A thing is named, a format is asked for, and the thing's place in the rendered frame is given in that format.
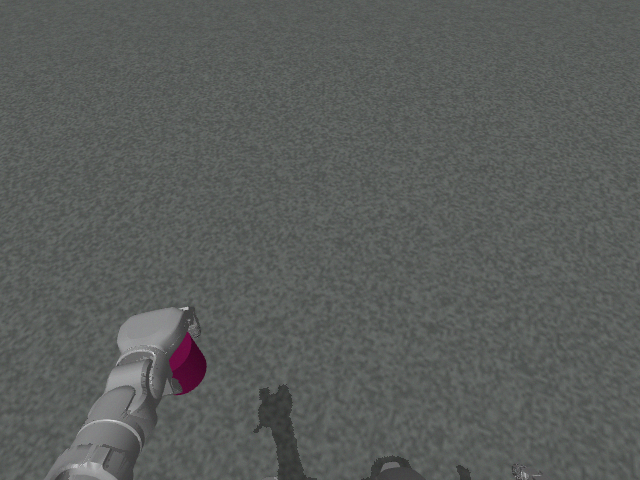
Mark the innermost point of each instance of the left robot arm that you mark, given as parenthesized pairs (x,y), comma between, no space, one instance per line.
(111,439)

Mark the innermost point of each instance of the mug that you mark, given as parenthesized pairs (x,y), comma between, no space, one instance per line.
(188,365)

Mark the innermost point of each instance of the left robot hand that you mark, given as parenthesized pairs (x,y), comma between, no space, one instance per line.
(163,329)

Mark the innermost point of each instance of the right robot hand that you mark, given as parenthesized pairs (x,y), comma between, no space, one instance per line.
(522,472)

